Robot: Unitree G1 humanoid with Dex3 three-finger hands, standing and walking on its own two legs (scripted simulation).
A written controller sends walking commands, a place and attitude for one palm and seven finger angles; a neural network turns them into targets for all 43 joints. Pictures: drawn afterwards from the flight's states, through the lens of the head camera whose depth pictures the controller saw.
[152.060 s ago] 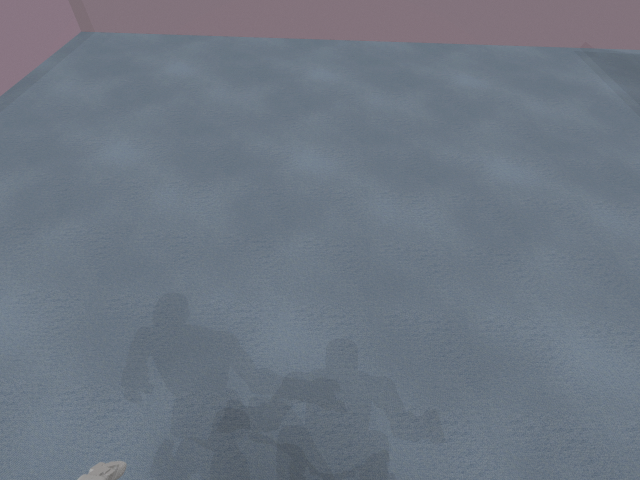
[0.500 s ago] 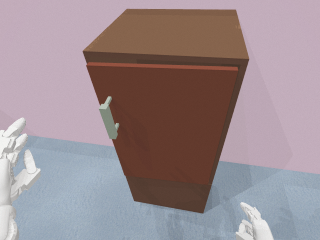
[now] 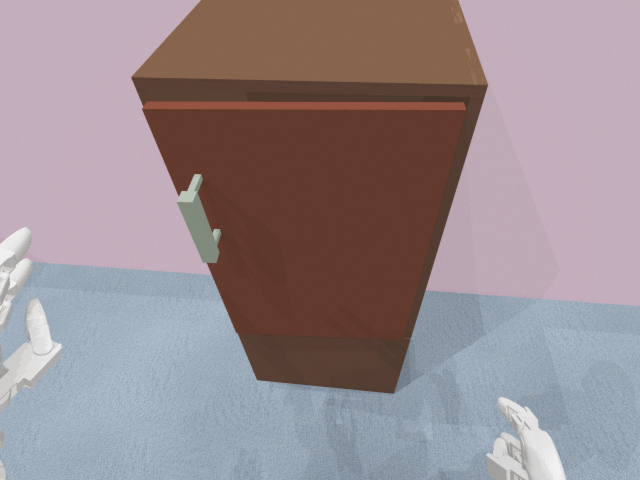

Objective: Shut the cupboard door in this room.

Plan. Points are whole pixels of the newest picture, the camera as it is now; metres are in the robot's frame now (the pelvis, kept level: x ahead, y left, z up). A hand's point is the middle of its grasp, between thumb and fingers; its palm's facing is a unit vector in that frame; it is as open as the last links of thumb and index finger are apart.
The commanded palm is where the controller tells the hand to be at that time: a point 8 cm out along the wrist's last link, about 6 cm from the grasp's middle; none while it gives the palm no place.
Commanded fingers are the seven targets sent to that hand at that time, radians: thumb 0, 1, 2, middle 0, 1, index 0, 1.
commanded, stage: step back with the hand held close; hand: left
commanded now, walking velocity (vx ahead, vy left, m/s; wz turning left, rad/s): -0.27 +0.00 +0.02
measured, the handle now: (203, 219) +0.46 +0.22 +0.06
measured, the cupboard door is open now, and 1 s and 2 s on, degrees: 3 3 3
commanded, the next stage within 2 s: stop stepping back and stand still in 1.00 s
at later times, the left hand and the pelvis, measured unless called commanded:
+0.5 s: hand out of the picture +0.10 +0.31 +0.16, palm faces +0.53 -0.72 -0.45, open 7.4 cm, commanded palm +0.04 +0.33 +0.18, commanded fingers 0.00 0.90 0.90 -0.20 -0.30 -0.20 -0.30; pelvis -0.08 +0.02 -0.02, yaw +3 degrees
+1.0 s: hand out of the picture +0.00 +0.30 +0.17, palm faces +0.51 -0.77 -0.37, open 7.4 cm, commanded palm -0.05 +0.33 +0.18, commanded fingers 0.00 0.90 0.90 -0.20 -0.30 -0.20 -0.30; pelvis -0.18 +0.03 -0.02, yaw +1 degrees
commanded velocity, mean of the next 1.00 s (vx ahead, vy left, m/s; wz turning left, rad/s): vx -0.34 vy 0.00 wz -0.02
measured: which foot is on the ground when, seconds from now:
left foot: down 0.00-0.94, up 0.96-1.00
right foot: down 0.00-0.72, up 0.74-0.90, down 0.92-1.00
